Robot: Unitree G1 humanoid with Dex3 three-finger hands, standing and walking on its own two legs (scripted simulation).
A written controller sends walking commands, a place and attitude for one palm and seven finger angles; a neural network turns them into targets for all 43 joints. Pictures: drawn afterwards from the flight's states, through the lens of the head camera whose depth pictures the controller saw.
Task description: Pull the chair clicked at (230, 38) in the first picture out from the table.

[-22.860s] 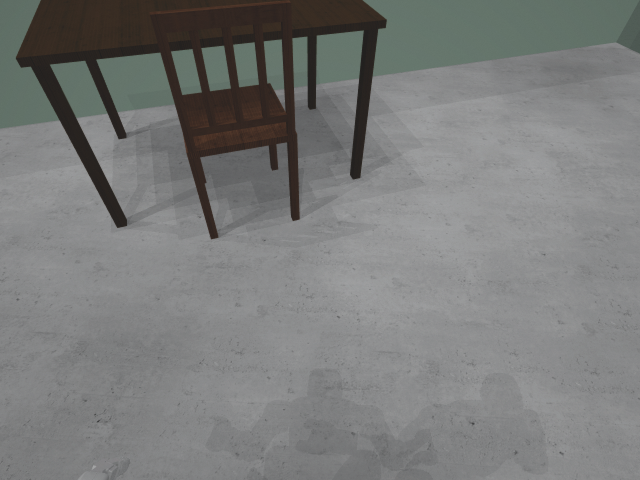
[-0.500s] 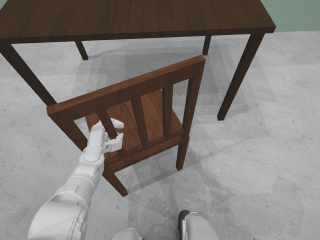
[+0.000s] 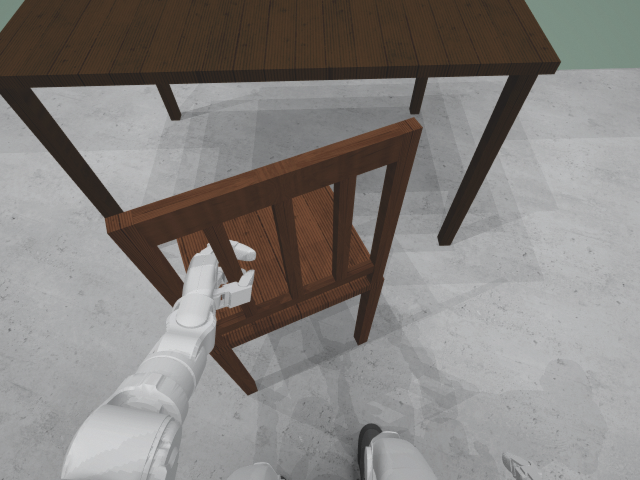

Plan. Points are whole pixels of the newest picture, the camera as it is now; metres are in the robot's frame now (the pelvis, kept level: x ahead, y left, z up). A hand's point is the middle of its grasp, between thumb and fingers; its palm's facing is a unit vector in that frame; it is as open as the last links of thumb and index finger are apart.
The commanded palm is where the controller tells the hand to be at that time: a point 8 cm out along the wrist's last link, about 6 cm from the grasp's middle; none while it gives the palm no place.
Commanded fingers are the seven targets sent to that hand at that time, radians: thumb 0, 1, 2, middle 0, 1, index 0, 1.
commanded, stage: step backward, pulling the chair out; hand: left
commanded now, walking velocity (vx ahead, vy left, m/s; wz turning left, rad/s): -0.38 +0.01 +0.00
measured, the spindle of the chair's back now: (290, 254) +0.44 +0.05 -0.07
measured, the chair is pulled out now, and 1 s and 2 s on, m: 0.25 0.25 0.26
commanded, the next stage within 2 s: stop walking, hand still on the chair in 0.80 s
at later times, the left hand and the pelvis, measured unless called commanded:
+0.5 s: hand (243, 287) +0.37 +0.11 -0.05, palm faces -0.04 -0.97 -0.22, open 5.5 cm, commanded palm +0.39 +0.17 -0.05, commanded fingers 0.00 0.90 0.90 -0.50 -1.45 -0.50 -1.45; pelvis +0.00 +0.00 +0.00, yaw -1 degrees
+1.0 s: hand (243, 288) +0.37 +0.11 -0.05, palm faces -0.03 -0.97 -0.22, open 5.5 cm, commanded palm +0.36 +0.16 -0.03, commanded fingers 0.00 0.90 0.90 -0.50 -1.45 -0.50 -1.45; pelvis +0.00 +0.00 +0.00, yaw -1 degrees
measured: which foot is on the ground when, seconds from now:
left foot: down 0.00-1.00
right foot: down 0.00-1.00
